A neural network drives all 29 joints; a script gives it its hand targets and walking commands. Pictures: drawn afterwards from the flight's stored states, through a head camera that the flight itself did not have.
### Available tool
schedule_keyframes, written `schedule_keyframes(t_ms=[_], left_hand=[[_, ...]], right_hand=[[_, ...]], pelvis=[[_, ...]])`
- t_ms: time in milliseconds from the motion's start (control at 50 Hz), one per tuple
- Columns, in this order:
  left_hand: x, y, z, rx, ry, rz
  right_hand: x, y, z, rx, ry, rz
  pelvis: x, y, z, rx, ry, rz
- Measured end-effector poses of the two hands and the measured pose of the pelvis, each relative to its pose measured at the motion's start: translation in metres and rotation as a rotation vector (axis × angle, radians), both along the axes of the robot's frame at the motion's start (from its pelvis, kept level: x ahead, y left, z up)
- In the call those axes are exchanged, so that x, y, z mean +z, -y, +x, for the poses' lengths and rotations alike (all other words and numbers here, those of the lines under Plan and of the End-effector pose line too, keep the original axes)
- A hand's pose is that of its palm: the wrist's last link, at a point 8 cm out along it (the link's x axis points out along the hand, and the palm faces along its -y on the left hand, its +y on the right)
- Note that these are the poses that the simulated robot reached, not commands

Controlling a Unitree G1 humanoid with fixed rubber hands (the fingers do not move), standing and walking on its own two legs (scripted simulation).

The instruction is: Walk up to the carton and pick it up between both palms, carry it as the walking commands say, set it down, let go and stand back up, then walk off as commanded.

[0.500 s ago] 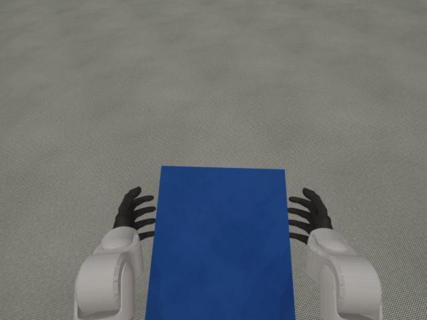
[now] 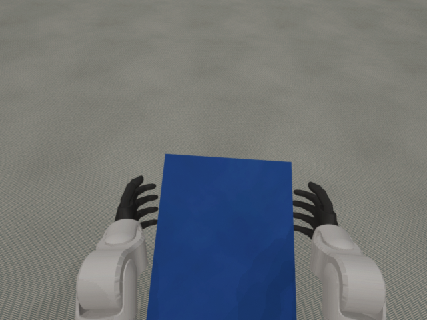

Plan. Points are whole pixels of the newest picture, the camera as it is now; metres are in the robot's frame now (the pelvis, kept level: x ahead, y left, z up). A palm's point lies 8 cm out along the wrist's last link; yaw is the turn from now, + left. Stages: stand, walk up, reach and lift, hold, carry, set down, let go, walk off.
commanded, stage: carry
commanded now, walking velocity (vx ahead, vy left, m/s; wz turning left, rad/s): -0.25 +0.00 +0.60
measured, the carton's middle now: (222, 236) +0.29 +0.01 -0.01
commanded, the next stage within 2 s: none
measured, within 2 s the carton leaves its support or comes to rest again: neither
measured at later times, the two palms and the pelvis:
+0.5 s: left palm out of the picture +0.00 +0.23 +0.11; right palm out of the picture +0.08 -0.07 +0.10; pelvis -0.20 +0.02 +0.00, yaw +15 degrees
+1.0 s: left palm out of the picture -0.13 +0.24 +0.11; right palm out of the picture -0.06 -0.06 +0.10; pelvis -0.33 +0.03 +0.00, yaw +16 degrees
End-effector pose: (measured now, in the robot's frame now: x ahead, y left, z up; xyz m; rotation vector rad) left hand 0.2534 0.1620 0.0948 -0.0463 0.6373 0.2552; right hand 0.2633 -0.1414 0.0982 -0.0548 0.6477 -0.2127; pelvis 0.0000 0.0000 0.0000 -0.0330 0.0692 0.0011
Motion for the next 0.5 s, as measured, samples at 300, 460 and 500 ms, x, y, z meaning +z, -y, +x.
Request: schedule_keyframes(t_ms=[300, 460, 500], left_hand=[[0.009, -0.018, -0.16, 0.107, -0.052, 0.055], [0.02, -0.05, -0.23, 0.194, 0.006, 0.066], [0.016, -0.065, -0.25, 0.219, 0.005, 0.063]], right_hand=[[-0.007, -0.02, -0.133, 0.105, -0.055, 0.067], [0.008, -0.058, -0.171, 0.187, 0.012, 0.067], [0.006, -0.075, -0.183, 0.211, 0.012, 0.059]], pelvis=[[0.007, 0.003, -0.129, 0.147, 0.008, 0.064], [0.002, -0.011, -0.188, 0.232, -0.002, 0.099], [-0.001, -0.02, -0.204, 0.25, -0.007, 0.089]])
